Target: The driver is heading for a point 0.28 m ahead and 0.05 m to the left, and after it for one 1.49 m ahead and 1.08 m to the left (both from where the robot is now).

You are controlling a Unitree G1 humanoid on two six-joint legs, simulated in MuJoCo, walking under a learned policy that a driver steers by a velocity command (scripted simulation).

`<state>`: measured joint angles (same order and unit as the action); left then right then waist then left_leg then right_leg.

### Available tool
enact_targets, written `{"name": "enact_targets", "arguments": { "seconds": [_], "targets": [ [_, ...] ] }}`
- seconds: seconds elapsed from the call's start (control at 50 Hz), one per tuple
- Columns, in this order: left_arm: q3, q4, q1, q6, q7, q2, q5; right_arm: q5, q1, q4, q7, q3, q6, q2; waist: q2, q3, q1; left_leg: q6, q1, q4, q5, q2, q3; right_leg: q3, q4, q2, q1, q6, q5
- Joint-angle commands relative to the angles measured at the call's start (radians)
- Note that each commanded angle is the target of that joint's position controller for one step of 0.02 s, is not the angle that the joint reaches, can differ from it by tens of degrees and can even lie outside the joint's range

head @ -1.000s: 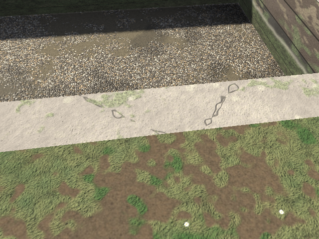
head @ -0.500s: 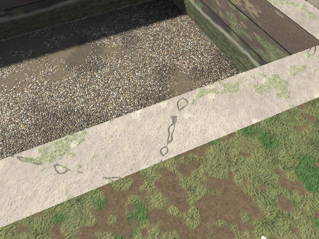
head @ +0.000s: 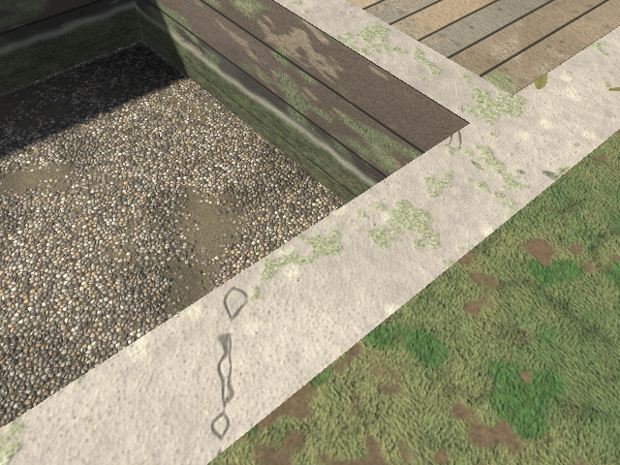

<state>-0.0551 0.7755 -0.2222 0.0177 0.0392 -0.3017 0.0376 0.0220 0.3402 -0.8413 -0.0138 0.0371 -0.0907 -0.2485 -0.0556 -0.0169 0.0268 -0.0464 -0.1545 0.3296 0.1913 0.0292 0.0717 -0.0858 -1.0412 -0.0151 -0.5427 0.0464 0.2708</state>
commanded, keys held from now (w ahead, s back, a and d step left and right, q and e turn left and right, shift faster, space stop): w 0.08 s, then w+q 0.92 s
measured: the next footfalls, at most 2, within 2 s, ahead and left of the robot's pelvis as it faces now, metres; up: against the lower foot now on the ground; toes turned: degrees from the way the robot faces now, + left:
right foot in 0.24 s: +0.26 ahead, -0.12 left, +0.00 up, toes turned -1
left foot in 0.76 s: +0.50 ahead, +0.12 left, +0.00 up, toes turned +23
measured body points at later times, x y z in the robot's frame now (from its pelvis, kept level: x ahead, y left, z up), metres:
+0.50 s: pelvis +0.24 -0.04 +0.00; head +0.26 -0.05 +0.45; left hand +0.24 +0.23 -0.12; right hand +0.36 -0.29 -0.14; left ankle +0.28 +0.11 -0.67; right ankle +0.22 -0.12 -0.75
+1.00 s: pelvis +0.46 +0.07 -0.01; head +0.46 +0.08 +0.44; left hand +0.49 +0.37 -0.11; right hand +0.62 -0.16 -0.13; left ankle +0.46 +0.11 -0.75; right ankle +0.58 -0.06 -0.65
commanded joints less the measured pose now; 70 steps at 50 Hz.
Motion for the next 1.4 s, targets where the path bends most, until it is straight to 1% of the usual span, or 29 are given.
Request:
{"name": "enact_targets", "arguments": {
  "seconds": [0.02,0.14,0.18,0.22,0.24,0.26,0.28,0.32,0.36,0.52,0.64,0.7,0.74,0.76,0.78,0.8,0.82,0.86,0.9,0.96,1.02,1.14,1.24,1.3,1.32,1.34,1.36,1.38,1.4],
  "targets": [
    [0.004,-0.063,0.027,0.007,0.011,-0.029,0.0,-0.006,0.005,0.031,-0.002,0.022,-0.014,-0.107,0.156,-0.023,-0.025,-0.139,0.038,-0.185,-0.222,-0.235,-0.171,0.02,0.113,0.043,-0.091,-0.025,-0.091],
    [0.033,-0.113,0.204,0.021,0.008,-0.003,-0.009,-0.012,0.107,-0.031,-0.002,0.029,0.002,-0.146,0.15,-0.039,0.019,-0.129,0.043,-0.142,-0.33,-0.236,-0.146,0.139,0.409,0.048,0.061,-0.019,-0.147],
    [0.027,-0.11,0.176,0.03,-0.003,-0.018,-0.01,-0.009,0.11,-0.043,0.001,0.035,0.01,-0.167,0.146,-0.035,-0.002,-0.125,0.068,-0.083,-0.378,-0.257,-0.177,0.141,0.461,0.03,0.122,-0.001,-0.099],
    [0.01,-0.042,-0.008,0.048,-0.022,-0.045,0.005,-0.016,0.1,-0.049,0.002,0.03,0.018,-0.157,0.082,0.042,-0.089,-0.091,0.024,0.145,-0.486,-0.196,-0.138,0.144,0.588,-0.002,0.389,0.028,-0.123],
    [-0.013,-0.008,-0.173,0.059,-0.038,-0.113,0.027,-0.021,0.082,-0.02,0.001,0.022,0.012,-0.13,0.0,0.16,-0.156,-0.062,-0.113,0.386,-0.328,-0.137,-0.097,-0.019,0.616,0.154,0.623,0.071,-0.05],
    [-0.039,-0.006,-0.249,0.054,-0.05,-0.231,0.035,-0.035,0.152,0.022,0.0,-0.006,0.011,-0.002,-0.221,0.283,-0.138,-0.015,-0.411,0.704,0.263,0.004,-0.012,-0.402,0.702,0.448,0.867,0.157,0.004],
    [-0.038,-0.001,-0.234,0.039,-0.049,-0.196,-0.008,-0.012,0.147,-0.001,0.013,0.026,0.031,-0.121,-0.13,0.27,-0.141,-0.028,-0.485,0.835,0.349,-0.003,-0.102,-0.511,0.751,0.462,0.77,0.193,0.085],
    [-0.001,-0.016,-0.073,0.045,-0.045,-0.059,-0.015,-0.006,0.066,0.003,0.003,0.031,0.04,-0.099,-0.04,0.043,-0.073,-0.033,-0.5,0.826,0.202,-0.086,-0.131,-0.265,0.821,0.361,0.545,0.147,0.079],
    [0.006,-0.006,-0.04,0.059,-0.053,-0.017,-0.018,0.008,0.067,-0.009,-0.008,0.034,0.06,-0.08,-0.06,-0.009,-0.032,-0.016,-0.442,0.788,0.136,-0.116,-0.121,-0.107,0.869,0.295,0.44,0.102,-0.053],
    [-0.009,0.067,-0.156,0.089,-0.059,-0.024,-0.022,0.015,-0.133,0.073,-0.033,0.025,0.096,-0.021,-0.008,-0.063,-0.029,0.016,-0.606,0.68,-0.086,-0.129,-0.097,0.148,0.891,0.286,0.492,0.116,-0.355],
    [-0.013,0.094,-0.221,0.084,-0.064,-0.053,-0.024,0.023,-0.292,0.142,-0.046,0.007,0.095,-0.009,-0.013,-0.1,-0.065,-0.039,-0.472,0.399,-0.177,-0.085,0.035,0.306,0.805,0.285,0.513,0.074,-0.558],
    [-0.016,0.097,-0.225,0.06,-0.075,-0.088,-0.023,0.029,-0.276,0.163,-0.027,0.014,0.101,-0.021,-0.047,-0.052,-0.045,-0.095,-0.363,0.338,-0.016,-0.003,0.099,0.348,0.626,0.293,0.593,0.056,-0.929],
    [-0.024,0.085,-0.201,0.034,-0.077,-0.124,-0.022,0.024,-0.088,0.118,-0.011,0.037,0.091,-0.052,-0.044,0.077,0.046,-0.138,-0.104,0.283,0.018,0.067,0.09,0.353,0.323,0.294,0.542,0.038,-0.993],
    [-0.024,0.062,-0.168,0.025,-0.075,-0.125,-0.033,0.024,0.07,0.07,0.006,0.063,0.082,-0.107,0.008,0.161,0.132,-0.173,0.131,0.178,-0.044,0.036,-0.005,0.361,0.043,0.255,0.389,-0.002,-0.751],
    [0.008,0.014,-0.197,0.03,-0.073,0.014,-0.016,0.011,0.094,0.067,0.032,0.09,0.081,-0.244,0.202,0.231,0.063,-0.217,0.361,0.232,-0.37,-0.254,-0.351,0.32,-0.278,0.131,0.094,-0.042,0.222],
    [0.002,-0.075,-0.166,0.028,-0.066,-0.035,-0.036,-0.021,0.152,0.081,0.031,0.11,0.094,-0.316,0.252,0.429,0.106,-0.399,0.576,0.069,-0.375,-0.399,-0.782,0.127,-0.532,-0.02,-0.163,-0.087,0.302],
    [0.002,-0.086,-0.08,0.038,-0.068,-0.058,-0.034,-0.028,0.113,0.085,0.041,0.107,0.108,-0.277,0.113,0.319,0.106,-0.364,0.502,0.009,-0.271,-0.384,-0.675,0.044,-0.524,0.051,-0.269,-0.08,0.173],
    [-0.004,-0.083,-0.053,0.049,-0.074,-0.075,-0.034,-0.01,0.012,0.091,0.047,0.063,0.11,-0.136,0.025,0.093,0.027,-0.294,0.192,-0.01,-0.24,-0.297,-0.504,0.064,-0.445,0.098,-0.229,-0.067,0.095],
    [-0.002,-0.082,-0.09,0.006,-0.069,-0.044,-0.013,-0.002,-0.048,0.113,0.049,0.042,0.097,-0.095,0.044,0.031,-0.059,-0.238,-0.046,-0.048,-0.184,-0.207,-0.404,0.039,-0.319,0.124,-0.108,-0.068,0.077],
    [0.007,-0.114,-0.053,-0.041,-0.06,-0.016,0.004,-0.012,-0.025,0.125,0.041,0.051,0.06,-0.139,0.076,0.021,-0.082,-0.233,-0.159,-0.061,-0.218,-0.131,-0.347,0.074,-0.171,0.105,-0.072,-0.088,-0.002],
    [0.01,-0.141,0.028,-0.054,-0.067,-0.014,-0.005,-0.02,0.027,0.14,0.032,0.051,0.052,-0.142,0.097,0.004,-0.056,-0.23,-0.14,-0.055,-0.244,-0.123,-0.381,0.08,-0.014,0.1,-0.127,-0.09,-0.102],
    [0.016,-0.186,0.189,-0.05,-0.089,-0.018,-0.009,-0.032,0.1,0.188,0.037,0.044,0.063,-0.137,0.107,0.032,0.007,-0.187,0.018,0.073,-0.394,-0.127,-0.46,0.052,0.186,0.059,-0.188,-0.08,-0.227],
    [0.021,-0.214,0.196,-0.018,-0.084,-0.037,-0.02,-0.021,0.121,0.211,0.049,0.053,0.088,-0.163,0.145,0.029,0.043,-0.175,0.055,0.185,-0.596,-0.118,-0.517,0.061,0.329,-0.004,-0.076,-0.058,-0.074],
    [0.021,-0.171,0.008,0.014,-0.071,-0.031,-0.022,-0.035,0.003,0.253,0.053,0.057,0.114,-0.183,0.157,0.069,-0.062,-0.129,-0.065,0.319,-0.586,-0.056,-0.513,0.04,0.476,-0.028,0.251,0.005,-0.038],
    [0.007,-0.15,-0.134,0.027,-0.074,-0.073,-0.012,-0.054,-0.048,0.288,0.046,0.052,0.11,-0.163,0.052,0.156,-0.136,-0.085,-0.182,0.538,-0.428,-0.004,-0.451,-0.09,0.524,0.091,0.489,0.047,-0.154],
    [-0.01,-0.165,-0.195,0.021,-0.079,-0.153,-0.01,-0.072,-0.016,0.309,0.041,0.039,0.104,-0.097,-0.133,0.262,-0.131,-0.038,-0.381,0.855,0.146,0.144,-0.288,-0.382,0.578,0.321,0.691,0.129,-0.151],
    [-0.023,-0.161,-0.125,0.002,-0.064,-0.169,-0.03,-0.037,0.021,0.312,0.043,0.05,0.112,-0.145,-0.283,0.234,-0.078,-0.035,-0.537,0.955,0.43,0.163,-0.243,-0.641,0.643,0.42,0.602,0.206,-0.074],
    [-0.005,-0.185,-0.054,-0.005,-0.059,-0.087,-0.05,-0.002,-0.033,0.302,0.047,0.056,0.115,-0.163,-0.14,0.1,-0.07,-0.025,-0.6,1.028,0.35,0.119,-0.273,-0.584,0.641,0.4,0.484,0.206,-0.001],
    [0.008,-0.194,-0.022,-0.006,-0.058,-0.041,-0.039,0.001,-0.094,0.311,0.043,0.05,0.12,-0.147,-0.065,0.05,-0.062,-0.009,-0.59,1.055,0.288,0.095,-0.257,-0.476,0.651,0.364,0.382,0.192,0.028]
  ]
}}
